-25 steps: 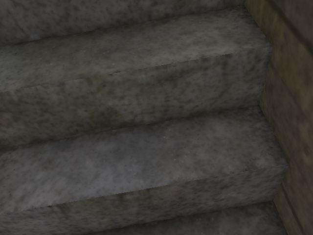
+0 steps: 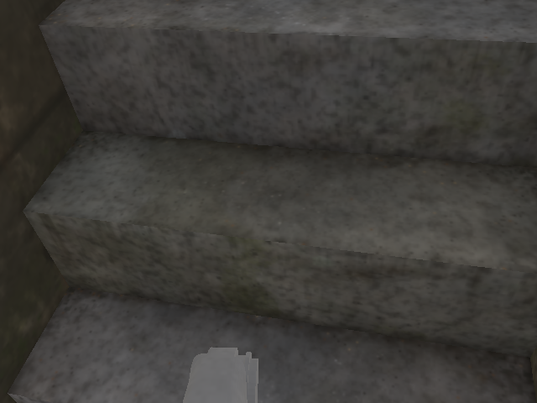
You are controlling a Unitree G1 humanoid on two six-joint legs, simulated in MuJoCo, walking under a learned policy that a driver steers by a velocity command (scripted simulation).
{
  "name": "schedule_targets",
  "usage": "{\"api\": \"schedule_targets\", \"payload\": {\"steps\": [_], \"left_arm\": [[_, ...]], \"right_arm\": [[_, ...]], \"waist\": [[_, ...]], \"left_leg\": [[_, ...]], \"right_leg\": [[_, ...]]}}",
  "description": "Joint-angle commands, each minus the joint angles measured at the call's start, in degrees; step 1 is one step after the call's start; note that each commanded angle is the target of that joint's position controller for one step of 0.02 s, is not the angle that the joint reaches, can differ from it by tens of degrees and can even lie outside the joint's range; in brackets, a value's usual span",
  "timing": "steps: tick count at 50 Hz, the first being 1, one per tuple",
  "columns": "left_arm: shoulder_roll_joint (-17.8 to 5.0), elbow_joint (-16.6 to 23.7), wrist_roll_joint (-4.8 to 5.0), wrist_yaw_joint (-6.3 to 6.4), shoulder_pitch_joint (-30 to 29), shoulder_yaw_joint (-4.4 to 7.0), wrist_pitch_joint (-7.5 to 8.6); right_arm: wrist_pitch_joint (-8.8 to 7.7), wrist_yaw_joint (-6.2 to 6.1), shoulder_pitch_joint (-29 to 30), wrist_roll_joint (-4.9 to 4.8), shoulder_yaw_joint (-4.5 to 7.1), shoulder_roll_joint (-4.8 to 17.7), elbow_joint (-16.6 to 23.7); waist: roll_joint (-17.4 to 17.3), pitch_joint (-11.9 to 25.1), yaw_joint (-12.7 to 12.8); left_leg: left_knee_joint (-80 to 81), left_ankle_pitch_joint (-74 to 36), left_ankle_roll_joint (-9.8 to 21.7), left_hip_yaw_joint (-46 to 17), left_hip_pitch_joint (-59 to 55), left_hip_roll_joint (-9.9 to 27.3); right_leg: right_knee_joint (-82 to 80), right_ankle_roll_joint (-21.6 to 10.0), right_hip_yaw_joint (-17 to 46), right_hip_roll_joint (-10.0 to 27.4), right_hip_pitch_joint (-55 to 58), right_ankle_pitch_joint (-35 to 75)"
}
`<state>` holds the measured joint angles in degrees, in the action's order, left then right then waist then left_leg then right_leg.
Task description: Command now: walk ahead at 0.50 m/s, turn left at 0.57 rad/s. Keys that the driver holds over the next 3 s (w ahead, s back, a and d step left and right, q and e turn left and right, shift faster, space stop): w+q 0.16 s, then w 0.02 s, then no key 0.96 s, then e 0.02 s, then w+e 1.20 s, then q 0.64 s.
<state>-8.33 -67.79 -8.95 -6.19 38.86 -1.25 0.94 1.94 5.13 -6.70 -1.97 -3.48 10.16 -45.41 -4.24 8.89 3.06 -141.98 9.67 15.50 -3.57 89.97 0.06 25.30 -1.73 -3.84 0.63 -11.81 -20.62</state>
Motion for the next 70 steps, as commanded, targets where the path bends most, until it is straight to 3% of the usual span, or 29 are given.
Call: {"api": "schedule_targets", "payload": {"steps": [1, 3, 4, 5, 9, 11, 12, 13, 15, 18, 19, 21, 23, 25, 28, 29, 30, 33, 37, 38, 39, 41, 44, 46, 52, 59, 60, 63, 70], "left_arm": [[-5.83, 6.88, 0.25, 1.44, -15.10, 0.12, 5.16], [-9.14, 3.38, 0.86, -0.01, -8.93, -0.34, 4.52], [-9.55, 12.73, 14.06, 9.82, -11.17, 2.13, 5.55], [-10.77, 11.57, 16.22, 13.16, -9.94, 1.72, 6.11], [-11.74, 14.71, 17.01, 14.15, -11.38, 2.46, 6.98], [-11.28, 21.82, 14.19, 11.31, -17.63, 2.92, 6.94], [-7.25, 25.73, 13.10, 9.95, -27.47, 1.39, 7.32], [-5.00, 30.29, 10.99, 9.68, -34.65, 1.92, 7.70], [4.12, 37.90, 9.66, 9.57, -41.71, -0.95, 7.16], [-1.85, 43.88, 5.80, 7.41, -56.37, 0.47, 6.83], [-12.51, 48.79, -1.40, 3.97, -61.91, 3.20, 1.80], [1.36, 49.54, -3.96, 1.56, -59.68, -0.67, 0.55], [1.31, 55.79, -1.83, 1.98, -56.99, -3.62, 1.15], [3.67, 42.57, 7.45, 2.36, -25.62, -2.65, 0.17], [-3.48, 31.71, 1.47, 2.30, -22.84, -1.44, -6.49], [-8.02, 28.95, 1.05, 1.55, -19.34, 0.37, -6.11], [-10.89, 36.07, 3.41, 0.08, -37.02, 2.91, -6.82], [-8.79, 39.17, 0.59, -1.64, -54.51, 2.88, -0.61], [-12.32, 30.35, 0.20, 1.71, -39.83, 3.24, 2.83], [-13.84, 31.28, 1.88, 2.09, -38.10, 4.49, 2.92], [-10.90, 29.66, 11.16, 8.63, -26.80, 5.01, 3.88], [-13.09, 27.71, 12.14, 10.74, -31.19, 4.72, 4.48], [-17.08, 27.21, 11.51, 10.13, -33.77, 6.22, 3.10], [-12.73, 31.41, 11.28, 6.55, -34.76, 5.31, 1.50], [-6.66, 38.29, 7.55, 6.06, -33.24, 3.69, 2.07], [-3.55, 39.31, 8.21, 8.80, -34.41, 3.43, -0.12], [-17.92, 37.07, 11.91, 6.18, -34.47, 4.32, -3.30], [-11.40, 34.41, 7.30, 4.24, -27.87, 3.17, -5.17], [-8.65, 27.61, 7.37, 0.67, -20.46, 2.97, -1.14]], "right_arm": [[2.79, 1.84, 22.93, 1.06, -1.11, 2.77, 14.57], [5.25, 3.82, 23.86, 0.93, -2.94, -0.84, 14.18], [4.28, -2.89, 22.80, 2.79, -0.98, -8.14, 10.12], [4.45, -4.42, 16.12, 3.45, -1.46, -7.84, 7.85], [4.59, -5.86, 1.48, 4.02, 2.37, 2.29, 5.42], [1.82, -6.51, -0.90, 4.78, 3.13, 2.34, 6.82], [2.30, -7.89, -4.28, 6.73, 5.26, 8.92, 4.05], [1.62, -8.54, -11.70, 7.54, 7.86, 11.40, 1.36], [-1.05, -10.17, -16.82, 8.15, 9.67, 13.82, -4.32], [-2.29, -14.71, -29.84, 6.36, 6.92, 1.95, -10.35], [-6.64, -7.97, -52.15, -0.06, 1.74, -2.19, -16.95], [-7.94, -6.79, -51.49, 1.43, 1.64, -1.74, -20.53], [-6.72, -7.12, -27.61, 1.79, 3.69, 7.24, -7.83], [-3.60, -4.03, -5.37, 1.93, 6.02, 17.62, 0.93], [1.32, -4.93, -19.67, -0.28, 1.14, 4.53, 0.20], [2.19, -3.05, -36.51, 2.26, 1.00, 2.71, 0.18], [0.02, -1.59, -49.53, 5.64, 2.79, 8.32, 1.47], [-2.96, -0.49, -26.25, 0.11, 1.77, 4.15, 9.72], [-3.19, 1.08, -19.34, -2.08, 2.84, 4.84, 10.16], [-2.45, 0.49, -12.44, -0.61, 2.81, 5.97, 14.38], [3.46, -6.75, -12.07, 7.92, 6.85, 6.21, 15.84], [8.26, -8.74, -11.41, 7.48, 6.43, 7.20, 20.82], [6.67, -8.03, -27.66, 4.13, 7.26, 4.64, 13.40], [5.39, -9.33, -20.96, 6.53, 8.26, 9.97, 13.37], [1.43, -11.67, 3.53, 6.03, 6.76, 1.86, 11.22], [-3.34, -13.51, -3.68, 6.10, 7.59, 3.92, 5.22], [-3.86, -8.72, -9.22, 3.92, 2.38, 3.23, 8.39], [-2.97, -3.74, -8.03, 3.24, 2.21, 8.25, 5.29], [-5.96, -4.80, 5.54, 2.61, 5.86, 14.16, 8.78]], "waist": [[7.73, -4.79, -6.03], [13.59, -4.57, -6.50], [2.08, -14.95, -1.81], [1.97, -12.30, -3.96], [23.65, 10.58, -11.88], [24.07, 7.44, -12.68], [0.68, 6.72, -15.94], [3.22, 7.57, -17.73], [6.12, -4.35, -13.82], [-0.11, -5.95, -19.29], [2.99, 15.49, -26.06], [3.47, 3.74, -15.11], [3.96, 1.30, -3.00], [7.64, 1.85, 14.67], [13.40, -11.83, 3.61], [17.32, -6.66, -8.54], [17.79, 8.07, -17.13], [8.04, -1.93, -15.97], [8.06, -7.60, -14.11], [7.60, -5.69, -14.47], [18.46, -15.17, -11.51], [18.34, -16.76, -16.67], [17.86, -1.05, -21.60], [-15.01, -3.20, -18.42], [-5.08, -4.33, -3.09], [4.10, -5.11, -4.93], [8.25, 2.27, -14.19], [-0.19, 1.71, -6.84], [-7.12, -5.22, -3.59]], "left_leg": [[15.30, -2.74, -1.12, 12.35, -8.03, 9.21], [18.72, -8.23, -0.46, 18.41, -26.52, 7.09], [26.84, 12.00, -6.89, 17.01, -23.48, 2.32], [33.76, 17.59, -7.55, 17.23, -28.01, 2.32], [65.13, 30.49, -4.67, 16.05, -57.15, -11.99], [91.55, 15.73, -0.01, -5.20, -74.07, -7.88], [102.60, -20.66, 11.99, -36.82, -84.71, 8.87], [111.10, -46.03, 17.17, -45.40, -88.33, 11.32], [104.72, -33.55, 14.80, -38.75, -85.80, 9.99], [101.33, -43.66, 7.09, -34.66, -105.63, 2.83], [91.98, -52.79, 0.11, -36.66, -129.39, 12.76], [98.43, -47.51, -2.32, -29.30, -108.03, 4.33], [116.45, -38.77, -6.44, -16.53, -53.89, -9.17], [116.81, -19.93, -4.50, -16.29, -5.51, -8.53], [71.18, 21.18, -11.45, -7.47, -29.82, -12.11], [44.95, 29.48, -16.93, -5.53, -19.10, -12.41], [26.10, 38.70, -21.29, -5.93, -22.94, -5.11], [19.78, 32.69, -20.87, -7.48, -8.56, -4.56], [14.83, 21.50, -17.93, -1.61, -11.05, -7.48], [26.44, 20.09, -17.25, -0.07, -9.27, -4.56], [23.14, 24.18, -15.78, -0.65, -21.83, -7.19], [47.16, 26.33, -12.38, 4.09, -21.59, -0.80], [65.97, 32.54, -3.60, 9.46, -65.31, -9.34], [105.80, 43.64, 3.82, -31.47, -57.51, -0.15], [98.34, 25.59, 3.05, -32.52, -47.47, 1.07], [105.93, 16.21, 2.19, -25.56, -60.31, 7.37], [99.10, 19.40, 3.77, -33.03, -61.05, 9.36], [110.61, 27.58, 4.15, -28.86, -63.75, 10.27], [121.10, 24.85, -0.23, -9.79, -57.98, 11.14]], "right_leg": [[-21.69, -10.53, 4.73, 9.77, -24.03, 5.31], [-24.24, -10.45, 0.38, 9.71, -33.89, 22.12], [-28.95, -1.83, -0.38, 15.30, -10.97, 45.07], [-22.02, 1.71, -6.32, 14.63, -3.02, 77.40], [8.50, -2.73, -6.45, 17.87, 18.93, 139.38], [33.71, -4.05, -1.73, 13.10, -0.35, 109.62], [67.30, 1.84, -4.50, -2.67, -27.35, 41.51], [99.57, 3.28, 5.95, -8.52, -37.05, 11.27], [106.25, -0.01, 17.24, -8.09, -54.25, -1.54], [98.70, 2.68, 18.76, -8.39, -67.49, -21.58], [84.11, 4.84, 23.10, -3.00, -73.85, -39.07], [74.98, -2.24, 15.36, -2.52, -67.20, -34.29], [31.69, -9.04, 9.82, -3.66, -19.09, -39.57], [17.24, 0.13, 13.56, 0.81, 48.10, 16.52], [-36.45, -1.05, 9.86, 8.89, 36.82, 40.11], [-7.69, -9.44, 10.86, 18.73, 48.81, 105.37], [2.43, -16.46, 12.79, 34.44, 46.95, 111.09], [-2.87, -12.32, 4.91, 22.54, 27.31, 60.42], [-9.64, -11.43, -1.89, 12.88, 15.91, 49.20], [-8.99, -10.79, -1.48, 13.58, 18.02, 44.17], [-13.93, -9.62, -2.60, 19.59, 6.01, 57.40], [-20.86, -7.58, -5.71, 21.28, 9.32, 42.21], [6.87, -8.85, -7.36, 18.31, 4.36, 97.39], [43.01, -2.33, -2.39, -1.64, -10.02, 23.86], [81.89, 2.08, 11.18, -6.00, -25.29, 9.10], [79.26, 3.12, 15.24, -4.32, -38.15, 7.35], [81.79, 3.17, 27.23, -1.66, -56.89, -0.64], [83.50, 4.22, 16.49, -4.51, -56.00, -3.32], [27.52, 3.38, 1.34, -1.47, -15.42, -5.50]]}}
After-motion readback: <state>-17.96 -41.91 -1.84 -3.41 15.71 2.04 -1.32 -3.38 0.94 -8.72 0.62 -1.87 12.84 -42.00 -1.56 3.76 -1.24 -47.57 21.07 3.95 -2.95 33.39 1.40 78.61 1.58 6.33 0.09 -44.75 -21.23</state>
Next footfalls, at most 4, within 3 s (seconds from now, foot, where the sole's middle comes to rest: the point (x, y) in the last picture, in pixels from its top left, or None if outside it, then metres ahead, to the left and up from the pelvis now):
0.20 left None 0.16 0.11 -0.55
0.56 right None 0.11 -0.11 -0.55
0.88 left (188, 383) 0.41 0.21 -0.33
1.46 right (373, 402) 0.38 -0.09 -0.33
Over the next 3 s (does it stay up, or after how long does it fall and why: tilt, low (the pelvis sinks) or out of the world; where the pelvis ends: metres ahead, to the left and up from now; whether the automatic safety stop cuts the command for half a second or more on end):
stays up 0.86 -0.06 0.89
